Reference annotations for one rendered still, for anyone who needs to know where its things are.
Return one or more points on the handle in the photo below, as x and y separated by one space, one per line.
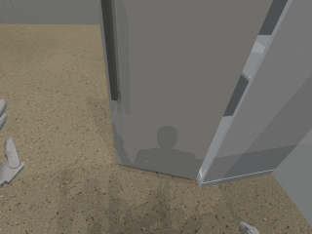
106 8

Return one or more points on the fridge door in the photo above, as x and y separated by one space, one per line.
178 63

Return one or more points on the left robot hand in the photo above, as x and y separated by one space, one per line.
8 170

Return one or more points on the right robot hand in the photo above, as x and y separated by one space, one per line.
248 229

